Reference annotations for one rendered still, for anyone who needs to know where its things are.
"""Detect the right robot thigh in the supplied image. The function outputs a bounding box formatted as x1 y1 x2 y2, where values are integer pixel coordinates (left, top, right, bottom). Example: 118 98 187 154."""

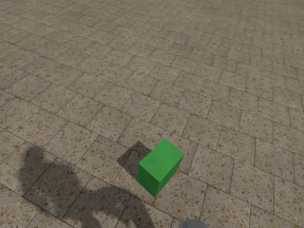
179 218 208 228

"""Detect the carton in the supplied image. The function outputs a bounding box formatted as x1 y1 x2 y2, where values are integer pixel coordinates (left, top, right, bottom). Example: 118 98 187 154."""
137 139 184 198

